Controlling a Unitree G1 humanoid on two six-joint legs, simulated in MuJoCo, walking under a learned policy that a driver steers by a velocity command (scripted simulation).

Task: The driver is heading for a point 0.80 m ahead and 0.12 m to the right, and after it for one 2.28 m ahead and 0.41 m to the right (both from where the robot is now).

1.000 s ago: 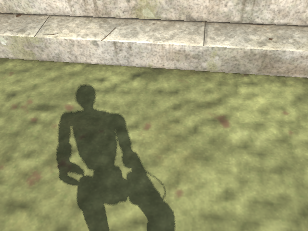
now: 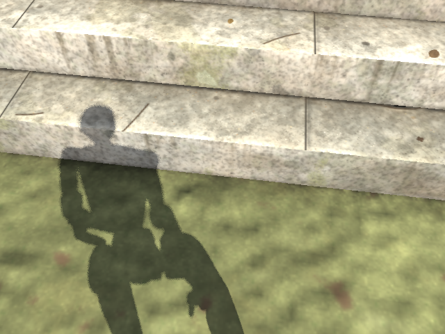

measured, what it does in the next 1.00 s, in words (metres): walks ahead: right foot, then left foot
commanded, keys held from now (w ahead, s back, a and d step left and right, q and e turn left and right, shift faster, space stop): w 0.78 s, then w+e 0.22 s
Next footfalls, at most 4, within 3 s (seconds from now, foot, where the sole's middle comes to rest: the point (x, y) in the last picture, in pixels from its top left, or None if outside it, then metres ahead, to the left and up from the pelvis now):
0.10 right None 0.23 -0.09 -0.78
0.68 left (190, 312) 0.54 0.08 -0.78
1.22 right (241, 237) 0.78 -0.10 -0.78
1.78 left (189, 235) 0.80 0.08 -0.78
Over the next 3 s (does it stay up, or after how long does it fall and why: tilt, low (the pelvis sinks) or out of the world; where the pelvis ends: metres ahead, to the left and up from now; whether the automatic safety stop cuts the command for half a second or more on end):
stays up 0.75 0.01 0.01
